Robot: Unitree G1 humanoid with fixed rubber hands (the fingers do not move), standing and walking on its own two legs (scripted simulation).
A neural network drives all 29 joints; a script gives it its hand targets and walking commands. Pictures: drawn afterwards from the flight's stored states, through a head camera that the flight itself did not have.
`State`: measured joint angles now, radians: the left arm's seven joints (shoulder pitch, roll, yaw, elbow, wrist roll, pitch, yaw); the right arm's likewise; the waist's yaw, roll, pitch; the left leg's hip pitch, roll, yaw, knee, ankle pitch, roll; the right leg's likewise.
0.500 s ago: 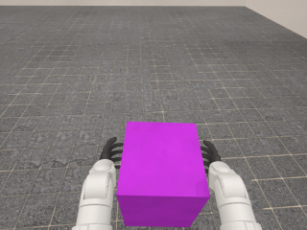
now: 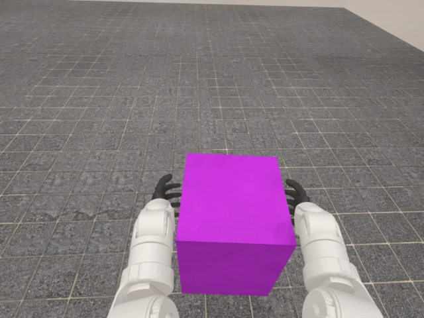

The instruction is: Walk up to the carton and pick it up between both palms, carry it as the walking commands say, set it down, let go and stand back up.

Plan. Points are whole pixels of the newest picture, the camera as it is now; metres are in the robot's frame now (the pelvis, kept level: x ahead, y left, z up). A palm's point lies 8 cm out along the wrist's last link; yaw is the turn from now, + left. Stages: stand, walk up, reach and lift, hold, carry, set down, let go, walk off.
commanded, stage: set down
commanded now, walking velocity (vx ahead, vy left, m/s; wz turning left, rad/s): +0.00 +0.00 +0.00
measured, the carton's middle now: (228, 226) +0.33 +0.01 -0.03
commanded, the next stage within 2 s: none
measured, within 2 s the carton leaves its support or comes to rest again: neither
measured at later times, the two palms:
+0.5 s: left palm (166, 225) +0.34 +0.16 -0.07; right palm (284, 227) +0.37 -0.12 -0.07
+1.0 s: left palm (169, 229) +0.37 +0.17 -0.14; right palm (274, 234) +0.40 -0.12 -0.14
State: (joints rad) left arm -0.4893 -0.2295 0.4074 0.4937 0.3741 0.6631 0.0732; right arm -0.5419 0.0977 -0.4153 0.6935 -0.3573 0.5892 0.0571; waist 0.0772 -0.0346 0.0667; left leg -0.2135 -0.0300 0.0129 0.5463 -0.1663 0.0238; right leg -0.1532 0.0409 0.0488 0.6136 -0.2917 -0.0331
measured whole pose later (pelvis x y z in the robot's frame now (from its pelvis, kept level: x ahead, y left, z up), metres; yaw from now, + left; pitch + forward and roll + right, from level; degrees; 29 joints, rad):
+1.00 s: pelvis +0.00 -0.01 -0.08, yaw +0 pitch +28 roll -1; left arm -0.60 -0.15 0.41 0.45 0.29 0.29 0.01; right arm -0.61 0.14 -0.39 0.56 -0.22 0.25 -0.05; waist 0.07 -0.05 -0.07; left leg -1.25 -0.01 -0.03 1.05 -0.28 0.00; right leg -1.17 0.08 -0.01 1.09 -0.41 -0.04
